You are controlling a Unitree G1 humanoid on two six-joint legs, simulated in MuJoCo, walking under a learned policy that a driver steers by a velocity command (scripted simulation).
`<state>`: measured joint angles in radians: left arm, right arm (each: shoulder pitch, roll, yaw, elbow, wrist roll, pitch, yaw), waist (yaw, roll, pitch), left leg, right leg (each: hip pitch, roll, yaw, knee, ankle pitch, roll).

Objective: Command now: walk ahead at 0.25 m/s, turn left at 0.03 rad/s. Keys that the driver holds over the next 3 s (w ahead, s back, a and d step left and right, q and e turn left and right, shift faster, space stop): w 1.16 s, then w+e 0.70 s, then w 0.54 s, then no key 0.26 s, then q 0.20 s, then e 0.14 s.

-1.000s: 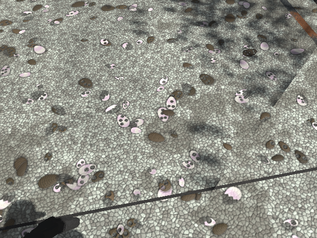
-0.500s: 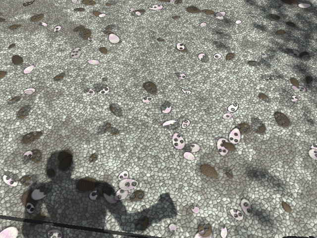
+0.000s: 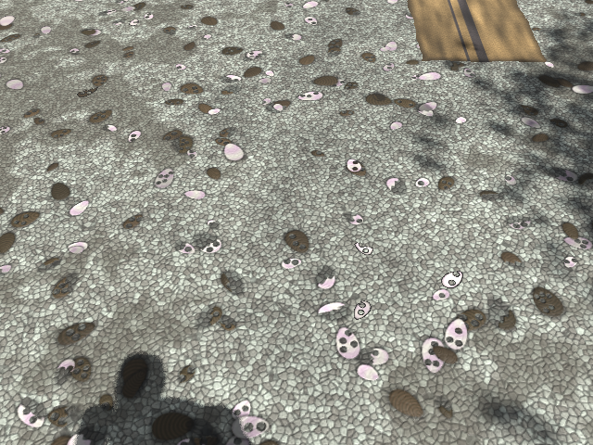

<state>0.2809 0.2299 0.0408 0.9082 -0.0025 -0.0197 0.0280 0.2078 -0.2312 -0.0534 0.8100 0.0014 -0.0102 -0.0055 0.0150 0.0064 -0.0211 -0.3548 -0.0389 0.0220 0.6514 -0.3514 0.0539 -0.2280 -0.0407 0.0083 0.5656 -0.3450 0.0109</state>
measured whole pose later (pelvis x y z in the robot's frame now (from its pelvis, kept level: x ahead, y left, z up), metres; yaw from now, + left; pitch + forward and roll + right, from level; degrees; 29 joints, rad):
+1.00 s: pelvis +0.46 -0.05 +0.01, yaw +0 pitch +1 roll -2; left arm 0.35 0.25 0.05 0.97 -0.01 -0.09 0.00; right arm 0.05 -0.26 -0.05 0.83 0.01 -0.07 0.01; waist 0.08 0.04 0.01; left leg -0.66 0.12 -0.03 0.60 0.10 0.01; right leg 0.02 0.08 -0.04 0.19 -0.24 -0.06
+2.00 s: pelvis +1.03 -0.10 +0.02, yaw -23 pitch +2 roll +0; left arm 0.32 0.26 0.07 0.79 -0.01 -0.06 0.00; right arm 0.05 -0.29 -0.06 0.79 -0.01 -0.10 0.00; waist 0.05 0.04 0.03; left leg -0.66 0.11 -0.08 0.70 0.01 -0.05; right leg -0.13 0.11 0.10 0.31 -0.21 -0.10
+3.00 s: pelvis +1.43 -0.25 +0.00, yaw -21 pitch +1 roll -2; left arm 0.13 0.23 0.04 0.85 0.01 -0.01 0.02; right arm 0.21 -0.28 -0.05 0.87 -0.01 0.04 -0.04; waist 0.01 0.02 0.02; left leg -0.36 0.06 -0.01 0.65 -0.29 -0.03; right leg -0.34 0.00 -0.09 0.45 -0.12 -0.03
